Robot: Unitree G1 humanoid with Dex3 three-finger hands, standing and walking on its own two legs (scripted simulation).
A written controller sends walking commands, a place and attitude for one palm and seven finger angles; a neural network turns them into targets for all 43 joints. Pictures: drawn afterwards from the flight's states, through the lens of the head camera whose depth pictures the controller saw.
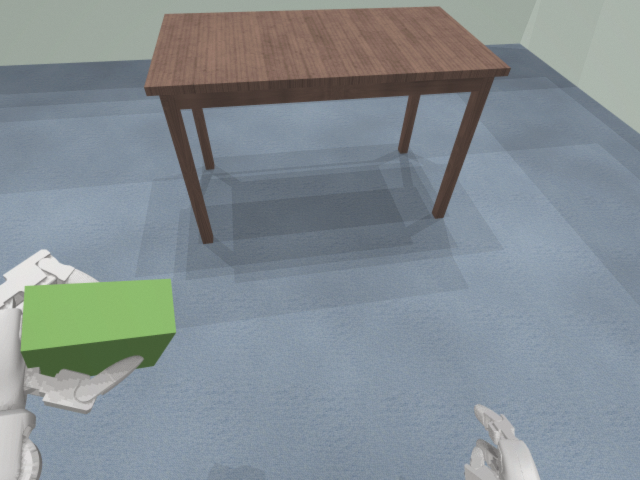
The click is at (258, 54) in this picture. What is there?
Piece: table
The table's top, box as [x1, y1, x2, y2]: [144, 6, 510, 95]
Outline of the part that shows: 510,67 439,6 181,13 164,15 144,88 147,95 499,76 507,75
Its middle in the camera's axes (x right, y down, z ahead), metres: +0.00 -0.71 +1.41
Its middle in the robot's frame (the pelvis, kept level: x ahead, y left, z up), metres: +1.53 +0.08 -0.07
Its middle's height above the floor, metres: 0.70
